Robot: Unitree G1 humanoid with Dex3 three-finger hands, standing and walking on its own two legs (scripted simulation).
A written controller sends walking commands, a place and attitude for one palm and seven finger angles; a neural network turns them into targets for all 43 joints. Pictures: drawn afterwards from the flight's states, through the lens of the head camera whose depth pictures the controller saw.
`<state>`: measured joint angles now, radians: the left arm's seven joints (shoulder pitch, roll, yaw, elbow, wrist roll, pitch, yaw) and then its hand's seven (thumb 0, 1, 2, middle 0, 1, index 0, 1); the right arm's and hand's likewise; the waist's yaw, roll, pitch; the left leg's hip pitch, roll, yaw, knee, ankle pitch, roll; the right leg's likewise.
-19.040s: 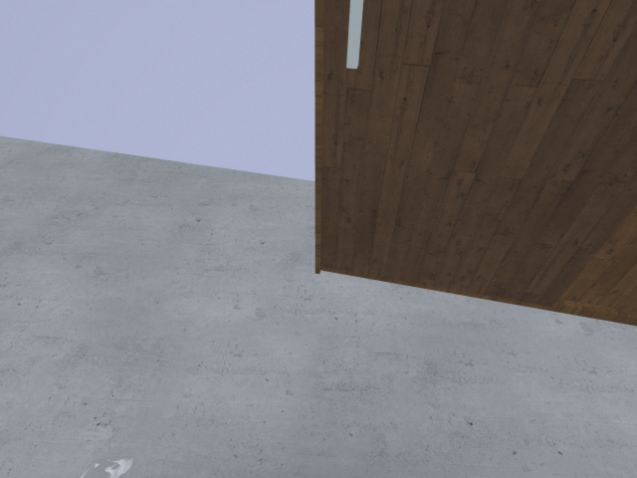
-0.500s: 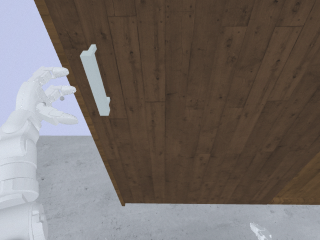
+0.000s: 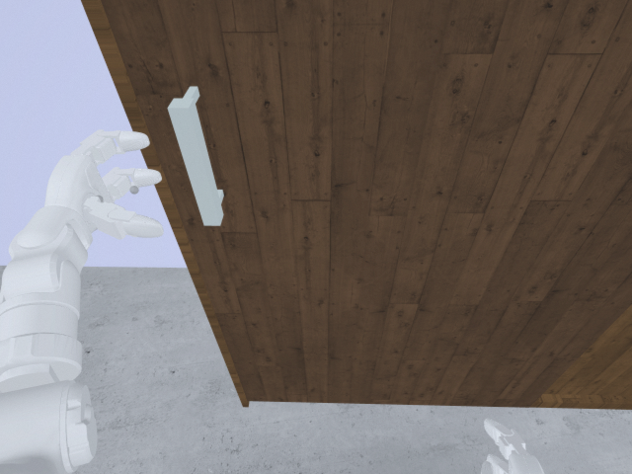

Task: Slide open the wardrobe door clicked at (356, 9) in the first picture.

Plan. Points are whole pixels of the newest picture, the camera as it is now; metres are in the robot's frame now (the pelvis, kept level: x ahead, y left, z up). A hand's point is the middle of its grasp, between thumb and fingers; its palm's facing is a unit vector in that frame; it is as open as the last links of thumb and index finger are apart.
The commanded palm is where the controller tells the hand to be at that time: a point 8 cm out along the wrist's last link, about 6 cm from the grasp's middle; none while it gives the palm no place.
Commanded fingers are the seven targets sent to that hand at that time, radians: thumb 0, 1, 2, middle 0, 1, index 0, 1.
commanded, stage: move the hooked fingers beside the handle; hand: left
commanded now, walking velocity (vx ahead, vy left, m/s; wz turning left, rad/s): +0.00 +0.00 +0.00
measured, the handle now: (203, 159) +0.46 +0.18 +0.19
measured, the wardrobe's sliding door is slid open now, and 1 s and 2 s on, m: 0.00 0.00 0.00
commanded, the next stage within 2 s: feel for the door with the fingertips in 1.54 s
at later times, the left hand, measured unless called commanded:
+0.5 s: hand (138, 186) +0.39 +0.24 +0.20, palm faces +0.06 -1.00 -0.01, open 14.0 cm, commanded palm +0.38 +0.29 +0.19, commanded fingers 0.00 -0.50 0.30 -0.30 -1.20 -0.30 -1.20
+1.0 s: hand (139, 194) +0.39 +0.24 +0.18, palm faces +0.09 -1.00 -0.05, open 14.0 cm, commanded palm +0.37 +0.28 +0.19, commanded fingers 0.00 -0.50 0.30 -0.30 -1.20 -0.30 -1.20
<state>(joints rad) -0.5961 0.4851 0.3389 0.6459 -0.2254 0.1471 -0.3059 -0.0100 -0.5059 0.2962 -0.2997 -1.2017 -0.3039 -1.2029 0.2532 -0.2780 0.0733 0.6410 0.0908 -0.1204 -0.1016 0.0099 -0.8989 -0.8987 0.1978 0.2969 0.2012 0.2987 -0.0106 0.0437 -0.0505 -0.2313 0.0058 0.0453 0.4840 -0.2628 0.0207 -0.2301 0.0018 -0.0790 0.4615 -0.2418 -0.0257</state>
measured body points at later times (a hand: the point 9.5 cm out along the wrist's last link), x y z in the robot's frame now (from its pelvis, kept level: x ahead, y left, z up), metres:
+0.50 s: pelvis +0.01 +0.00 +0.00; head +0.01 -0.01 +0.45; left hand +0.38 +0.29 +0.20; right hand +0.14 -0.26 -0.10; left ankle +0.00 +0.10 -0.74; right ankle +0.00 -0.10 -0.74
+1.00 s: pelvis +0.01 +0.00 +0.00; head +0.00 -0.02 +0.45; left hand +0.38 +0.29 +0.19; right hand +0.16 -0.25 -0.09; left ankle +0.00 +0.10 -0.74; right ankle +0.00 -0.10 -0.74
